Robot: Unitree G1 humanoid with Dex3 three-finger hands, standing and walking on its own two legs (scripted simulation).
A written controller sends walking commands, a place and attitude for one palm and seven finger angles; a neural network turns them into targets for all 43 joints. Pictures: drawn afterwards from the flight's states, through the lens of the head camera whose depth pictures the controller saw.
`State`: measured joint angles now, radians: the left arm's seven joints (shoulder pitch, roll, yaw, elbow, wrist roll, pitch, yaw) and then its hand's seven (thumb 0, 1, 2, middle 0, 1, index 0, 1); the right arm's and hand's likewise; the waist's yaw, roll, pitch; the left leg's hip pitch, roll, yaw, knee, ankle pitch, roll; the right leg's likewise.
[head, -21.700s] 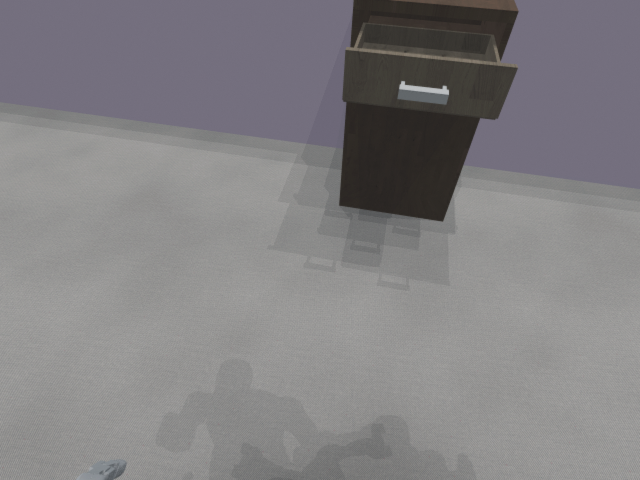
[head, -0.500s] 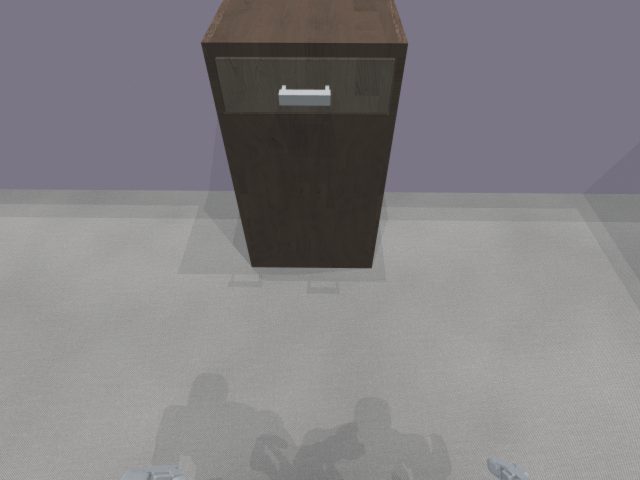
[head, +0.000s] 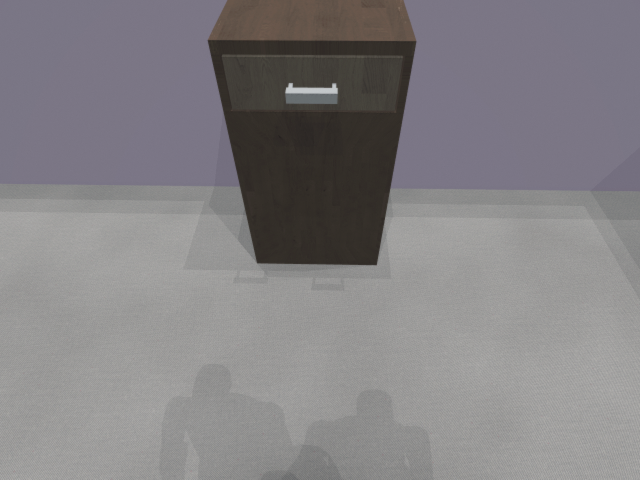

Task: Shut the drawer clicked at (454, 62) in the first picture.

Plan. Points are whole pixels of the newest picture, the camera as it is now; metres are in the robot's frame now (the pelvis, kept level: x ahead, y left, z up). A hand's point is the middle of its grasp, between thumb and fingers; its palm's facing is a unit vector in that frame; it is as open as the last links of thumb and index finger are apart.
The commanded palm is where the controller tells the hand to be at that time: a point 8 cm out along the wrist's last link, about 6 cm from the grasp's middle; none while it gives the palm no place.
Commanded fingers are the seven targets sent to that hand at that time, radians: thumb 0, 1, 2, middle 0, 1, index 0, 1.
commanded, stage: let the arm hang, fingers relaxed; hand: left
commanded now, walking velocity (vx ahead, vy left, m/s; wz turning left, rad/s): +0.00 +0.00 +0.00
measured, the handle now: (312, 91) +0.96 +0.07 -0.02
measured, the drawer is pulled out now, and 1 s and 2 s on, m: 0.00 0.00 0.00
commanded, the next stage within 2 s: look to check the result in 0.36 s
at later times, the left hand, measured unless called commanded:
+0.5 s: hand out of the picture +0.01 +0.16 -0.18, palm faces +0.02 -0.98 -0.19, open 7.4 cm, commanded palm none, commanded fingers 0.00 0.90 0.90 -0.20 -0.30 -0.20 -0.30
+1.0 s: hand out of the picture +0.05 +0.18 -0.17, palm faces +0.01 -0.97 -0.25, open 7.4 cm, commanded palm none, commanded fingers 0.00 0.90 0.90 -0.20 -0.30 -0.20 -0.30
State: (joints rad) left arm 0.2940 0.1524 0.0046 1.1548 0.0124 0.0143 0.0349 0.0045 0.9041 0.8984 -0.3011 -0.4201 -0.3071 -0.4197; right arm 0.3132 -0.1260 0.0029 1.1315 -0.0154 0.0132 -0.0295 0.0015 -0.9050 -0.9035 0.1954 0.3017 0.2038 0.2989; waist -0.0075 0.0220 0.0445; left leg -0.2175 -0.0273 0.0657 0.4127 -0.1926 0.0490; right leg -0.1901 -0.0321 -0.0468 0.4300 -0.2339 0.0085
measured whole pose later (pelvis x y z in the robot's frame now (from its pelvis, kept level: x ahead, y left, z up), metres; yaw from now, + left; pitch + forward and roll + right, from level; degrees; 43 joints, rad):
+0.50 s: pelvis +0.01 -0.01 +0.00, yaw +0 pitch -1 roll +0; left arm 0.26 0.14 0.01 1.15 0.01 0.00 0.04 0.00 0.91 0.90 -0.20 -0.30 -0.20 -0.30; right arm 0.28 -0.14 -0.01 1.14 -0.02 0.00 -0.03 0.00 -0.91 -0.90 0.19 0.30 0.20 0.30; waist -0.01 0.01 0.05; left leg -0.19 -0.01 0.06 0.41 -0.21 0.03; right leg -0.15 -0.01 -0.05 0.41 -0.24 -0.01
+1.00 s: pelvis +0.02 -0.02 +0.00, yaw +0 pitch -1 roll +0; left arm 0.19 0.20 0.02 1.14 0.01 -0.01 0.03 0.00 0.90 0.90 -0.20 -0.30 -0.20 -0.30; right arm 0.20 -0.21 -0.01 1.14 -0.02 0.00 -0.03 0.00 -0.90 -0.90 0.20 0.30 0.20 0.30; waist -0.01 0.01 0.05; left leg -0.15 0.00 0.06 0.37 -0.20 0.02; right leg -0.12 -0.01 -0.05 0.36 -0.23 -0.01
